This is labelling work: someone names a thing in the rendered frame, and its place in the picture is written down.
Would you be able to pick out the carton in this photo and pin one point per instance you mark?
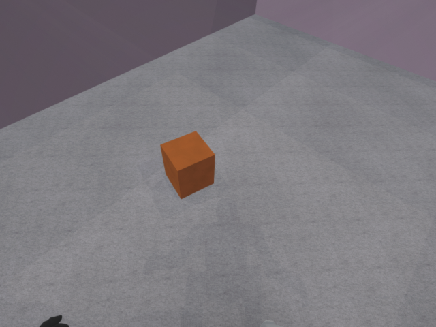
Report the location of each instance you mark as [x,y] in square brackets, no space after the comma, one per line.
[189,163]

